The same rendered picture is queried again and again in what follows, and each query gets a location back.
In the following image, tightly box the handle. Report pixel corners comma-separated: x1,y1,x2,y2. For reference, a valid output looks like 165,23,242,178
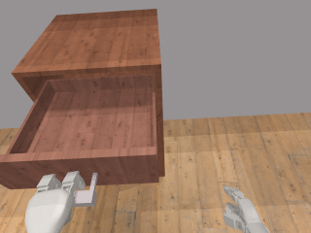
73,172,98,208

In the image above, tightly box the cabinet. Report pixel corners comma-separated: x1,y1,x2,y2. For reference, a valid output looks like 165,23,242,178
11,9,165,177

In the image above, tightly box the robot right forearm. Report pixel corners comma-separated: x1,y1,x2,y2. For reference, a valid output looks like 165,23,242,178
245,221,270,233

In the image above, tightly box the drawer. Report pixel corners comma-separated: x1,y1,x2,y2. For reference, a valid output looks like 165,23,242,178
0,74,159,189

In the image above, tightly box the left robot hand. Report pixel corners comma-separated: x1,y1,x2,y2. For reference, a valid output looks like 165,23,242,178
24,171,86,233

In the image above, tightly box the right robot hand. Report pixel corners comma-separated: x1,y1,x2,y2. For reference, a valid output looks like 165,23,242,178
223,185,261,233

